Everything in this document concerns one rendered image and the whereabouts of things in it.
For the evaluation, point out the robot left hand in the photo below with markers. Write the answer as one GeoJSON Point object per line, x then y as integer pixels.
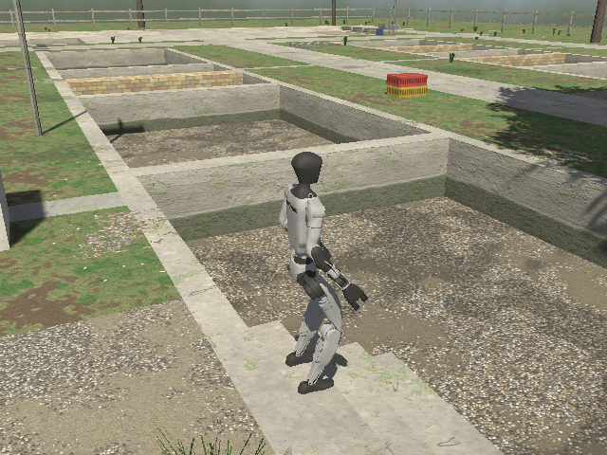
{"type": "Point", "coordinates": [325, 250]}

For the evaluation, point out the right robot upper arm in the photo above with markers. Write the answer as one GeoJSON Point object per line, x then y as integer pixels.
{"type": "Point", "coordinates": [315, 213]}

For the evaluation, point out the left robot upper arm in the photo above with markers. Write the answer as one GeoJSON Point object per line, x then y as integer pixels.
{"type": "Point", "coordinates": [283, 215]}

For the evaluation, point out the robot torso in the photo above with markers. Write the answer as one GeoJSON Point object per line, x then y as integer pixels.
{"type": "Point", "coordinates": [300, 264]}

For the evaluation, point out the robot right thigh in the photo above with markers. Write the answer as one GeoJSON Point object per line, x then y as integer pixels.
{"type": "Point", "coordinates": [318, 288]}

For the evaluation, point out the robot right hand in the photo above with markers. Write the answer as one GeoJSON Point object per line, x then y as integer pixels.
{"type": "Point", "coordinates": [352, 293]}

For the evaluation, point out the right robot forearm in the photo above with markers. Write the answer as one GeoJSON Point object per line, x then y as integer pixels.
{"type": "Point", "coordinates": [320, 259]}

